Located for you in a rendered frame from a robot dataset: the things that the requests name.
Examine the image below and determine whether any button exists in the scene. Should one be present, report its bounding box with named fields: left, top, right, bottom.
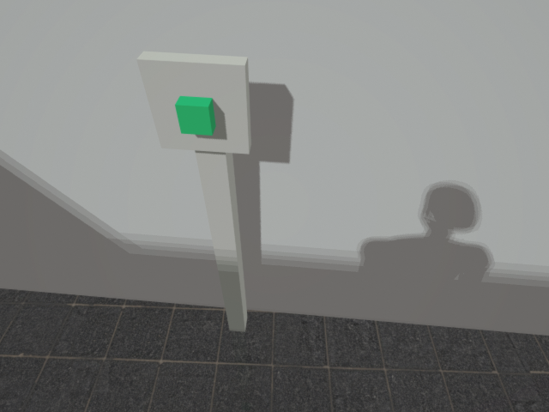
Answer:
left=175, top=96, right=216, bottom=136

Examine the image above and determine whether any panel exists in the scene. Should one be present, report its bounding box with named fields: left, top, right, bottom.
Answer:
left=136, top=51, right=251, bottom=332

